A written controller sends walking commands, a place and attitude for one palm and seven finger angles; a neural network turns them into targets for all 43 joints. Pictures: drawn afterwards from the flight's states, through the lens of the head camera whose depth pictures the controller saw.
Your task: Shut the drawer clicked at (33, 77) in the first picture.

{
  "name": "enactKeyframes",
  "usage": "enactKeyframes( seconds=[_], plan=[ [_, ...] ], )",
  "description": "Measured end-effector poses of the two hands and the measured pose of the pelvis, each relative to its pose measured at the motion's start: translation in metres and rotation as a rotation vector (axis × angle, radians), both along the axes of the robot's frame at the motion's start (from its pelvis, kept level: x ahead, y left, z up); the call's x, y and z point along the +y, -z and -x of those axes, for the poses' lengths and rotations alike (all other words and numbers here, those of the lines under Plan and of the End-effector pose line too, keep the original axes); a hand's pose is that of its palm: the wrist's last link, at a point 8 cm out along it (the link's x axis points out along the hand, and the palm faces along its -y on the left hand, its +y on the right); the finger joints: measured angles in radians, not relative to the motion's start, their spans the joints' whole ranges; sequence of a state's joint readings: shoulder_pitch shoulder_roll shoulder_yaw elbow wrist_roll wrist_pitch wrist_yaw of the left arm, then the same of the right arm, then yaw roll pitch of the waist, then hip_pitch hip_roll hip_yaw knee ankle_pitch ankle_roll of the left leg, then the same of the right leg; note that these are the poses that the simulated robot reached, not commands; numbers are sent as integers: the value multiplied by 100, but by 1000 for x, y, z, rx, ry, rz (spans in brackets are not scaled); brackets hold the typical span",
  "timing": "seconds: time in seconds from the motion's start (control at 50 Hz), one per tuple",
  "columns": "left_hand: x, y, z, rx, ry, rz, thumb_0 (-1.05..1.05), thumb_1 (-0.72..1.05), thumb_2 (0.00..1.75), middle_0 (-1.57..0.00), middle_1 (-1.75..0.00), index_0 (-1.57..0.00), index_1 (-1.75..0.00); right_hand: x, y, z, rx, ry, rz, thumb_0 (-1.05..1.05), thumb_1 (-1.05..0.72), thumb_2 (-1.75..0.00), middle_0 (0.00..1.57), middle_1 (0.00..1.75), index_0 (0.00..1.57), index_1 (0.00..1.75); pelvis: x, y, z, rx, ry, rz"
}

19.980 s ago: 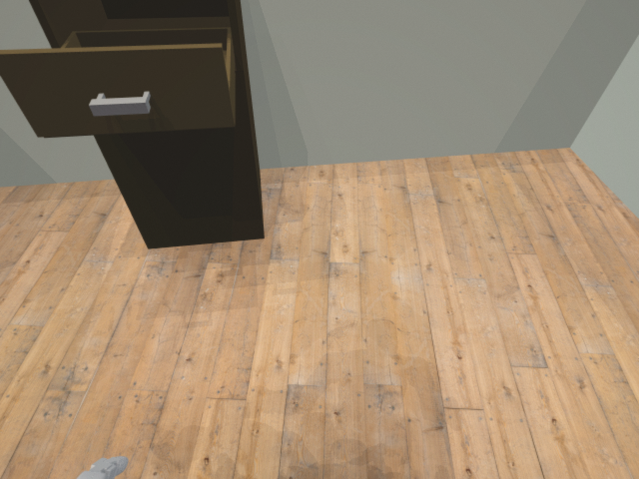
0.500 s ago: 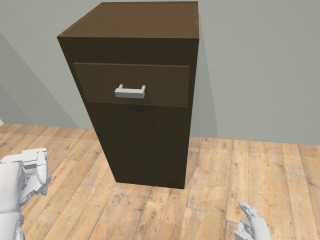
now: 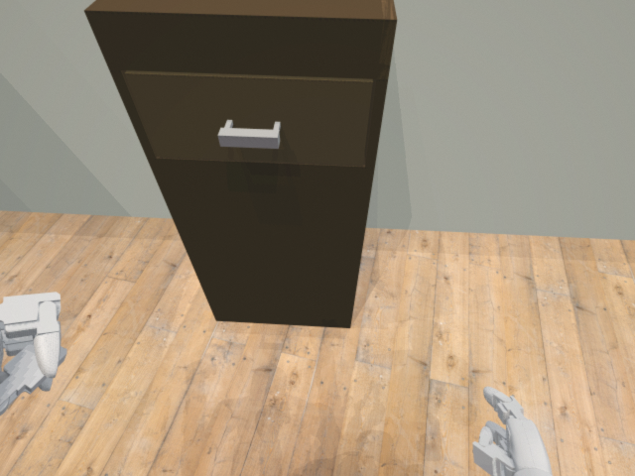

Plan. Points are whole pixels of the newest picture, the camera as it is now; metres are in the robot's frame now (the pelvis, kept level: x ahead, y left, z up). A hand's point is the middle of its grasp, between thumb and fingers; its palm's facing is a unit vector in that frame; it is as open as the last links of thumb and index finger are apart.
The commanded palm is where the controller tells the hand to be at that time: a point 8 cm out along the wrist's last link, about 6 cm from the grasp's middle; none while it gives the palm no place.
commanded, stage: step back with the hand held close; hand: left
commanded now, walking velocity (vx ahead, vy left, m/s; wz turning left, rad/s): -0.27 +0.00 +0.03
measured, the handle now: (251, 131) +0.66 +0.17 +0.05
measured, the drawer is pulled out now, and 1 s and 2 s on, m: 0.00 0.00 0.00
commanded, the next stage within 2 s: stop stepping back and stand still in 0.78 s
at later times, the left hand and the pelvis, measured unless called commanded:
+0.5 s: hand out of the picture +0.12 +0.27 +0.17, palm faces +0.42 -0.75 -0.51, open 3.3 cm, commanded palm +0.04 +0.30 +0.18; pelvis -0.06 +0.01 -0.01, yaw +6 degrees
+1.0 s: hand out of the picture +0.02 +0.25 +0.16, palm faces +0.38 -0.81 -0.46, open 3.2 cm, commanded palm -0.02 +0.27 +0.18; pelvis -0.15 +0.00 +0.00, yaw -1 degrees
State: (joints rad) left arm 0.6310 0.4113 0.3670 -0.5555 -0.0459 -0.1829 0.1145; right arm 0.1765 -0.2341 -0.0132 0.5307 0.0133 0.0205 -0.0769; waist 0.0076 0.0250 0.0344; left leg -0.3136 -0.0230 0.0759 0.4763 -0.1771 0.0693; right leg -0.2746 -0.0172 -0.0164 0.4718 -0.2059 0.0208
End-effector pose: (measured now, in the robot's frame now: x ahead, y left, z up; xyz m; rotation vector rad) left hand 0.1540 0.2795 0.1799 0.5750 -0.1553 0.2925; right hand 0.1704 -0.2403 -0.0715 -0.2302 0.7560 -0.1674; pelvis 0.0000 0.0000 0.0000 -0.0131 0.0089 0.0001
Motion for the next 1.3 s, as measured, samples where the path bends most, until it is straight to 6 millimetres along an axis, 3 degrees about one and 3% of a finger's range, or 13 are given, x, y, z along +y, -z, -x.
enactKeyframes(
  seconds=[0.26,0.42,0.52,0.6,0.68,0.78,0.9,0.98,1.06,1.14,1.22,1.3],
  plan=[
    [8,2,53,-91,-23,-12,2,89,90,-141,-160,-141,-160,12,3,38,-18,-64,26,1,-90,-90,20,30,20,30,4,7,40,-6,-49,24],
    [18,0,66,-150,-6,-40,1,89,90,-141,-160,-141,-160,16,5,59,-16,-57,57,1,-90,-90,20,30,20,30,11,11,57,-15,-66,49],
    [25,-7,79,-160,-36,-78,1,89,90,-141,-160,-141,-160,22,5,62,-9,-88,37,1,-90,-90,20,30,20,30,6,10,64,47,-101,58],
    [15,2,89,-127,-14,-66,1,89,90,-141,-160,-141,-160,23,12,58,-16,-122,18,1,-90,-90,20,30,20,30,-1,16,80,107,-40,20],
    [-1,6,90,-100,63,-16,2,89,90,-141,-160,-141,-160,25,13,67,4,-119,8,1,-91,-90,20,30,20,30,-1,10,97,73,-25,42],
    [-17,-10,104,-160,169,-57,2,89,90,-141,-160,-141,-160,20,-3,88,-92,-96,-9,1,-90,-90,20,30,20,30,-8,13,121,26,11,22],
    [-14,-19,147,-146,109,-63,1,89,90,-141,-160,-141,-160,1,-7,130,-86,-37,-15,1,-90,-90,20,30,20,30,-10,8,146,15,-8,-5],
    [4,-6,167,-89,-6,17,1,89,90,-141,-160,-141,-160,-6,-9,166,6,10,17,1,-91,-90,20,30,20,30,-6,-4,149,42,14,-45],
    [17,15,173,-67,-57,81,1,89,90,-141,-160,-141,-160,-6,-5,187,10,0,87,1,-91,-90,20,30,20,30,8,2,160,42,-13,-6],
    [17,14,177,-95,-7,69,2,89,90,-141,-160,-141,-160,7,-4,202,0,-3,75,1,-91,-90,20,30,20,30,14,4,179,2,-7,-37],
    [5,-12,187,-142,71,-11,2,89,90,-141,-160,-141,-160,26,-8,216,-75,-23,-2,1,-91,-90,20,30,20,30,11,2,192,-26,6,-45],
    [-6,-29,204,-171,96,-66,2,89,90,-141,-160,-141,-160,34,0,228,-86,-43,-74,1,-90,-90,20,30,20,30,6,1,204,-41,-2,-24]
  ],
)
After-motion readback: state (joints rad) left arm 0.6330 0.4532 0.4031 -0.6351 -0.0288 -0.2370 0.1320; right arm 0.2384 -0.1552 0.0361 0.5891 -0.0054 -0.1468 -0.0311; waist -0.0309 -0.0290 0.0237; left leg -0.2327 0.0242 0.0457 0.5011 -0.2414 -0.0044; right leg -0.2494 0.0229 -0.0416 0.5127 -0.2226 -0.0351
